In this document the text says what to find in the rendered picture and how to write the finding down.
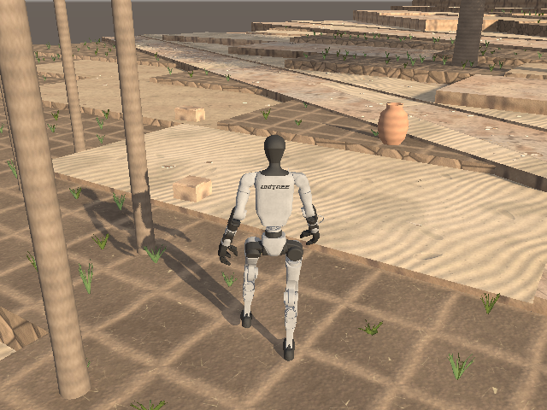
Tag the robot left upper arm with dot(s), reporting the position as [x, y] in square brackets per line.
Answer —
[243, 193]

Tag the robot torso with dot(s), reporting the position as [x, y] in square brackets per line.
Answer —
[274, 197]

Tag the robot right upper arm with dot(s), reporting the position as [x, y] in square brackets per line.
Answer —
[301, 181]

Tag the left robot hand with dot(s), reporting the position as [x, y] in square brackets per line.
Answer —
[222, 252]

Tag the right robot hand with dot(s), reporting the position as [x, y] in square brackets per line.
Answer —
[315, 238]

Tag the robot right forearm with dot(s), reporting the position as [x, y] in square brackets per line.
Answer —
[313, 222]

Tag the robot left forearm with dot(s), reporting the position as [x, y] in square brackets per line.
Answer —
[230, 230]

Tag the robot head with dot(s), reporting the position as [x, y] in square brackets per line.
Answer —
[274, 147]

